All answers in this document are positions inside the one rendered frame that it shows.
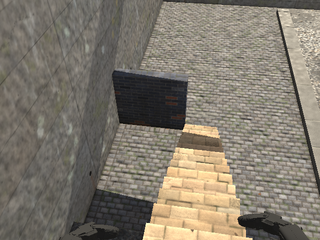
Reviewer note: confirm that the stairs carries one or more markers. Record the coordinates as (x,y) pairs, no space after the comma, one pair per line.
(197,200)

